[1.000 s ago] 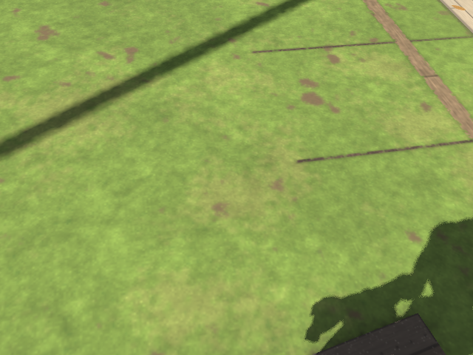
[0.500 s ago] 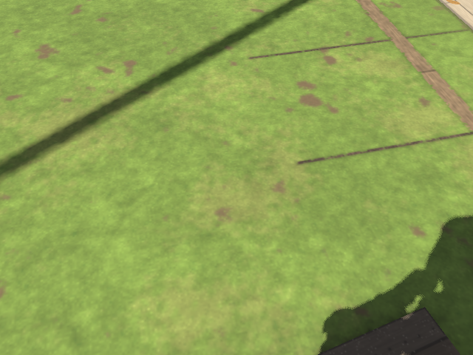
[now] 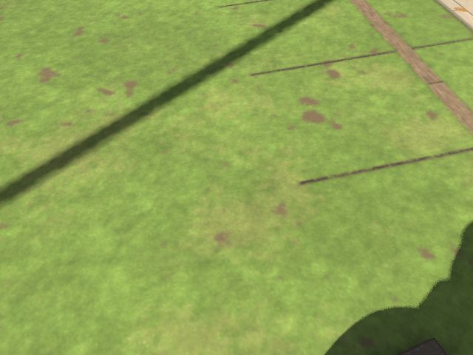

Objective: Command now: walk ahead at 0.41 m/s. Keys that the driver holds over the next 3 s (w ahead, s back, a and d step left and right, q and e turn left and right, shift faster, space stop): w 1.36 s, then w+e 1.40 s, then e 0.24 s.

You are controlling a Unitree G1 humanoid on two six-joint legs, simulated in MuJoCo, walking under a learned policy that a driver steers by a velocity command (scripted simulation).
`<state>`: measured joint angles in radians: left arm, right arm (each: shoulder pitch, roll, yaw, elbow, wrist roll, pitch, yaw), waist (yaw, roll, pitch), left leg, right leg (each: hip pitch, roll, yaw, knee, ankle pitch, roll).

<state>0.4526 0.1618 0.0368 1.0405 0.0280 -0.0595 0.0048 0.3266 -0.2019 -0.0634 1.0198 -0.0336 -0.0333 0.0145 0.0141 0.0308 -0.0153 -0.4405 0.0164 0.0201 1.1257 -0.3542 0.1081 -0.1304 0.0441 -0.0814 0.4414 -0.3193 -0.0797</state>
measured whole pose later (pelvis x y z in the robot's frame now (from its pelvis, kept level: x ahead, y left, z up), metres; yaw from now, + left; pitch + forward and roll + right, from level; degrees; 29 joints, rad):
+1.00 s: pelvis +0.57 -0.02 +0.00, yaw -1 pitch +0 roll +0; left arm 0.20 0.21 0.06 0.98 0.03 -0.09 -0.01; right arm 0.30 -0.23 -0.06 1.04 -0.02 -0.08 -0.01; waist -0.02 0.03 0.07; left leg -0.38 0.01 -0.02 1.16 -0.35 0.07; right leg -0.23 0.05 -0.07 0.43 -0.20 -0.08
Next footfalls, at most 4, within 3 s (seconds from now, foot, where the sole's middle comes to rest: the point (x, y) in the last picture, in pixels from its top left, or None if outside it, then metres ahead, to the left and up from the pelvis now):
0.32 left None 0.34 0.08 -0.73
0.88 right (293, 326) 0.63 -0.09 -0.78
1.30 left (228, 242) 0.93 0.10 -0.78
1.88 right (279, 184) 1.19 -0.08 -0.78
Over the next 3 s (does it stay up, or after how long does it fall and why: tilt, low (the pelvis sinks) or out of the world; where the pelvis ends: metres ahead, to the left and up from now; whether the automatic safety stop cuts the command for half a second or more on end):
stays up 1.55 -0.26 -0.02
